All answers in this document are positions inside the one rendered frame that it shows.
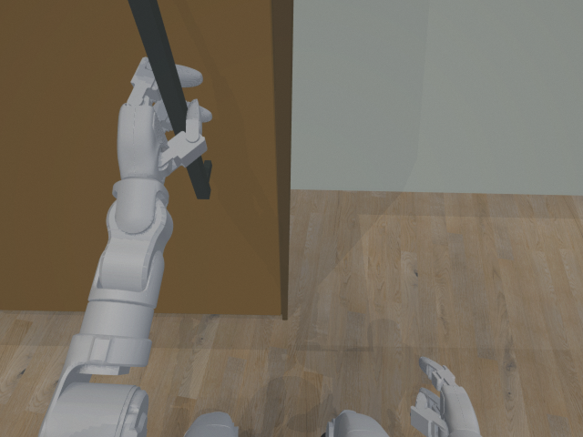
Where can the robot left upper arm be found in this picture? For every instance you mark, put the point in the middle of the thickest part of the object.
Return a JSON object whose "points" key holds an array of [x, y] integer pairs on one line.
{"points": [[87, 409]]}

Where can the robot right hand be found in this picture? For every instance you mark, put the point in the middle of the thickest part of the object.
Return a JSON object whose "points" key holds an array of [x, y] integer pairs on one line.
{"points": [[453, 411]]}

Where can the robot thigh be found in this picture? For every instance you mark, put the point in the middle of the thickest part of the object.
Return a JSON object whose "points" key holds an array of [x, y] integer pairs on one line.
{"points": [[352, 424], [215, 424]]}

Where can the handle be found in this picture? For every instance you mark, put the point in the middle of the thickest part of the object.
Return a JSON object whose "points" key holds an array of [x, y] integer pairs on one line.
{"points": [[154, 38]]}

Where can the left robot forearm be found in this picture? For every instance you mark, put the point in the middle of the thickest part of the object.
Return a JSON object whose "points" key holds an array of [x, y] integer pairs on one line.
{"points": [[125, 290]]}

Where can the robot left thigh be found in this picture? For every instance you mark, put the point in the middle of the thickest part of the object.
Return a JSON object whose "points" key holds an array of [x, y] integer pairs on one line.
{"points": [[215, 424]]}

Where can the robot left hand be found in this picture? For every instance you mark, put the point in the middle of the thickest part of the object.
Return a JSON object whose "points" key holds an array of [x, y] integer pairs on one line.
{"points": [[142, 128]]}

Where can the robot right thigh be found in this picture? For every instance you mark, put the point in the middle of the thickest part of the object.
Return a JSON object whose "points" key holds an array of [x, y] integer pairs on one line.
{"points": [[352, 424]]}

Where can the wardrobe door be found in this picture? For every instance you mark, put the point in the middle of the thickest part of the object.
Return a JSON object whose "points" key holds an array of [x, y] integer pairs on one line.
{"points": [[65, 72]]}

